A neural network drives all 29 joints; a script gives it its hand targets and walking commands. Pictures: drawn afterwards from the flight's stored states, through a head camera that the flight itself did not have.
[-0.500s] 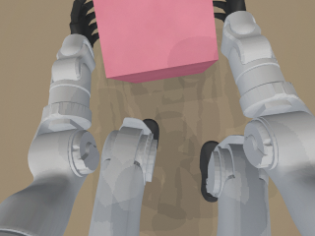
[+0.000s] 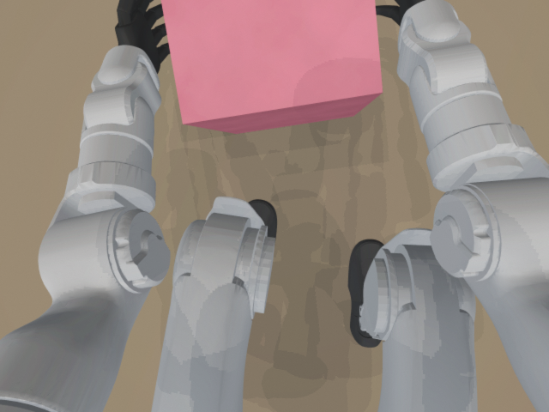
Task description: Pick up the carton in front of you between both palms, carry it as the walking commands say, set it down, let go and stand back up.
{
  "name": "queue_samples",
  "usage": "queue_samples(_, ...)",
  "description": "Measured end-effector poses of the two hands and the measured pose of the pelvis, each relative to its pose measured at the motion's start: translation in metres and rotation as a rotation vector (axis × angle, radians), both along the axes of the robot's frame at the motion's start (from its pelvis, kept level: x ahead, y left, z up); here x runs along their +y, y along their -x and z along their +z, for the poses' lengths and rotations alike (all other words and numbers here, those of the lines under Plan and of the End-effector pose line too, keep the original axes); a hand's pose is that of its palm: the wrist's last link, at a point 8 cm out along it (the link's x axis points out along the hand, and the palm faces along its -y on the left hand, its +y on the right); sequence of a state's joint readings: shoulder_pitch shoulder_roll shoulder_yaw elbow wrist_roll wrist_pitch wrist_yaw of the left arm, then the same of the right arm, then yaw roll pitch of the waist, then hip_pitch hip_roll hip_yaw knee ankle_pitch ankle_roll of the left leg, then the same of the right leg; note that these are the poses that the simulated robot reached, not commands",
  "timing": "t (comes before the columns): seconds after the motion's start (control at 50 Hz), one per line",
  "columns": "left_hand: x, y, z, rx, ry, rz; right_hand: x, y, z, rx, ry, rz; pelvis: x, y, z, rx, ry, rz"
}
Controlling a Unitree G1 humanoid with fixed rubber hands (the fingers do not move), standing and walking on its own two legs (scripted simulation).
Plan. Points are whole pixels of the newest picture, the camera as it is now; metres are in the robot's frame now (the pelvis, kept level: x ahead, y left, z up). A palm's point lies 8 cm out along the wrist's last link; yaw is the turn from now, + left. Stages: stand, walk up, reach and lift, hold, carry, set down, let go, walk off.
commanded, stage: set down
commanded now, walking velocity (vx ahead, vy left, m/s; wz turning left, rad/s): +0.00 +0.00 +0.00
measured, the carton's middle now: (278, 44) +0.52 +0.11 -0.25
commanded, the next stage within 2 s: let go in 1.46 s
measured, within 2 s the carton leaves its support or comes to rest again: neither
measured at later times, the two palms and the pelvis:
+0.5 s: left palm (112, 43) +0.49 +0.30 -0.17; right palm out of the picture +0.57 -0.07 -0.17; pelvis +0.00 +0.01 +0.00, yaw +0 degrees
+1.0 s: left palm out of the picture +0.49 +0.30 +0.00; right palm out of the picture +0.59 -0.07 +0.00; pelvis +0.02 +0.02 +0.11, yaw +0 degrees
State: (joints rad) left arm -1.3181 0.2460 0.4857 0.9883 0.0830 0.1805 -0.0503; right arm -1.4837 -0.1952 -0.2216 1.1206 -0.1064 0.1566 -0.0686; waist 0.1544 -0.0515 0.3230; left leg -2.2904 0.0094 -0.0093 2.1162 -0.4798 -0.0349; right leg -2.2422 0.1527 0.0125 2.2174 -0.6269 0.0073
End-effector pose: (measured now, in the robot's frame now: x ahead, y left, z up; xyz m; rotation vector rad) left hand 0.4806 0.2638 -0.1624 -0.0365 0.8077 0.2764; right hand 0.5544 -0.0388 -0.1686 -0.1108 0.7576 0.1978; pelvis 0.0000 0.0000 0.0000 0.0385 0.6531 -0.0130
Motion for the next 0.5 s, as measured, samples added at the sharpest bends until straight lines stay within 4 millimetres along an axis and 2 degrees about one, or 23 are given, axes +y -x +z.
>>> queue_samples(0.22,0.0,0.006,-0.008,-0.01,0.001,0.025,-0.004,-0.001,-0.004,-0.028,0.017,0.038,-0.003,0.002,-0.001,-0.028,-0.003,0.001)
queue_samples(0.34,0.022,0.018,-0.022,0.022,-0.049,0.1,-0.032,-0.006,-0.012,-0.04,0.077,-0.031,0.002,0.003,0.0,-0.047,0.008,0.004)
queue_samples(0.42,0.036,0.01,-0.017,-0.017,-0.065,0.114,-0.041,-0.009,-0.013,-0.037,0.085,-0.044,0.007,0.001,0.001,-0.037,0.013,0.005)
queue_samples(0.5,0.038,-0.005,-0.004,-0.084,-0.05,0.103,-0.033,-0.013,-0.002,-0.078,0.06,-0.034,0.013,-0.002,0.001,-0.021,0.023,0.009)
